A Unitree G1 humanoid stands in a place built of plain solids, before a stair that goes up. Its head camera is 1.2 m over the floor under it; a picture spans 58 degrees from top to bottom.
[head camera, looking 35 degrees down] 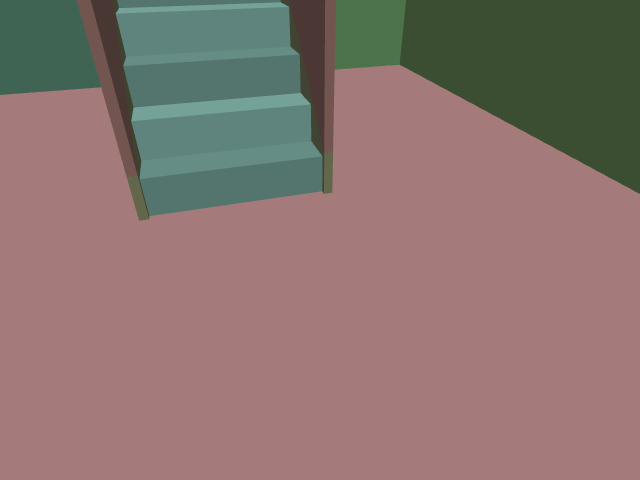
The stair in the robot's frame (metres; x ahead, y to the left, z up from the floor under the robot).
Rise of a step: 0.22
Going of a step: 0.23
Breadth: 0.95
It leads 17 degrees to the left of straight ahead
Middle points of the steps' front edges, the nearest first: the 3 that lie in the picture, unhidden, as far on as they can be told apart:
2.07 0.44 0.22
2.28 0.50 0.43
2.50 0.57 0.65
